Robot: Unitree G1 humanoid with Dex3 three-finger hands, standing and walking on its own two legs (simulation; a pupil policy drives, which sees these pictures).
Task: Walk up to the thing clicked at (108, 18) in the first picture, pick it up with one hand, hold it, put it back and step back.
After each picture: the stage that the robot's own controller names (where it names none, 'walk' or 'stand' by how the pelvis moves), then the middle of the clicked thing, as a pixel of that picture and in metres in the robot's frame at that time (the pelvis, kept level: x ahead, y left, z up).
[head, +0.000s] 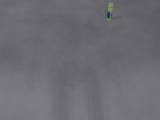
stand; (109, 11) +2.09 -0.42 -0.65
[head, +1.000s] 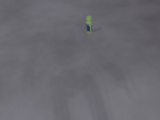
walk; (89, 24) +1.99 +0.02 -0.63
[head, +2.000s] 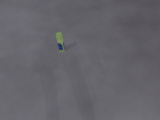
walk; (60, 42) +1.40 +0.33 -0.65
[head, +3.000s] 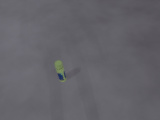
walk; (60, 71) +0.93 +0.28 -0.65
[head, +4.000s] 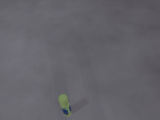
walk; (65, 105) +0.62 +0.24 -0.65
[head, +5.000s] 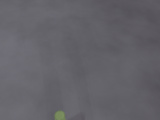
stand; out of the picture +0.47 +0.15 -0.64
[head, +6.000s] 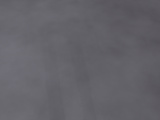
stand; out of the picture +0.42 +0.17 -0.65
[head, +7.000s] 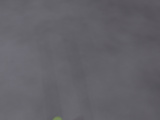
stand; out of the picture +0.43 +0.19 -0.65
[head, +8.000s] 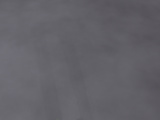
stand; out of the picture +0.42 +0.19 -0.66
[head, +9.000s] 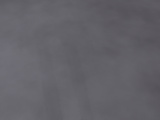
stand; out of the picture +0.43 +0.19 -0.66
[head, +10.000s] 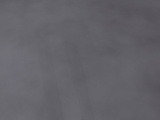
stand; out of the picture +0.42 +0.18 -0.66
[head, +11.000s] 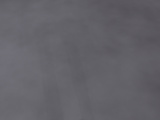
go down; out of the picture +0.42 +0.18 -0.66
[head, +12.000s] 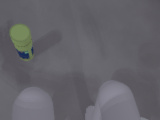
go down; (24, 45) +0.52 +0.19 -0.27
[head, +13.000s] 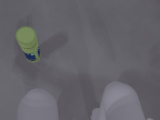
approach; (30, 47) +0.51 +0.19 -0.26
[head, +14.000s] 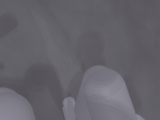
close in; out of the picture +0.51 +0.24 -0.17
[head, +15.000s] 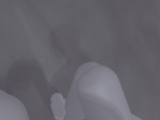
close; out of the picture +0.50 +0.26 -0.17
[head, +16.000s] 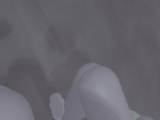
lift; out of the picture +0.45 +0.23 -0.18
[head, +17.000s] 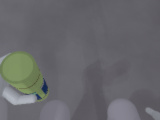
lift; (31, 82) +0.33 +0.17 +0.00
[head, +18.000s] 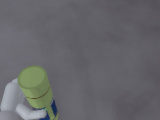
hold; (42, 100) +0.29 +0.15 +0.03
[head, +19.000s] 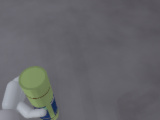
hold; (42, 99) +0.30 +0.14 +0.04
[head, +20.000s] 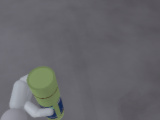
crouch; (49, 98) +0.30 +0.12 +0.03
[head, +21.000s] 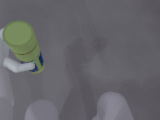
crouch; (28, 53) +0.44 +0.15 -0.05
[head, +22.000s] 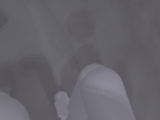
lower; out of the picture +0.46 +0.24 -0.18
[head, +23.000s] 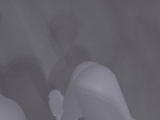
lower; out of the picture +0.48 +0.24 -0.18
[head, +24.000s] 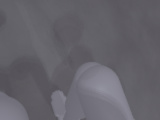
lower; out of the picture +0.47 +0.24 -0.18
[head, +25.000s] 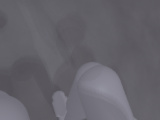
lower; out of the picture +0.47 +0.24 -0.17
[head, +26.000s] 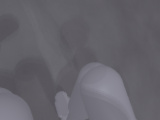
loosen; out of the picture +0.46 +0.21 -0.17
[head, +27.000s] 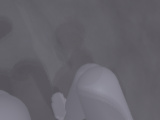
withdraw; out of the picture +0.46 +0.22 -0.18
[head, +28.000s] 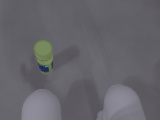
walk; (45, 59) +0.49 +0.16 -0.26
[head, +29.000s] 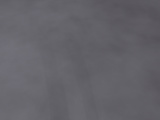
stand; out of the picture +0.40 +0.11 -0.59
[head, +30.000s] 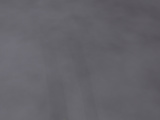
stand; out of the picture +0.42 +0.13 -0.60
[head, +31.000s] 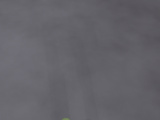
stand; out of the picture +0.42 +0.12 -0.62
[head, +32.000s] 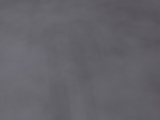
walk; out of the picture +0.43 +0.13 -0.65
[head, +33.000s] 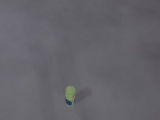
walk; (70, 96) +0.53 +0.06 -0.64
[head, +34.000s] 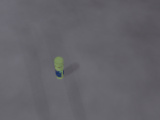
walk; (59, 68) +0.75 +0.17 -0.63
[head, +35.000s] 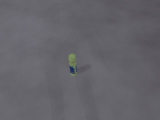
stand; (72, 65) +1.05 +0.16 -0.63
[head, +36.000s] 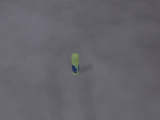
stand; (75, 64) +1.07 +0.11 -0.65
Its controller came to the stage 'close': yes
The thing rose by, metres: 0.68
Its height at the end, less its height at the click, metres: +0.00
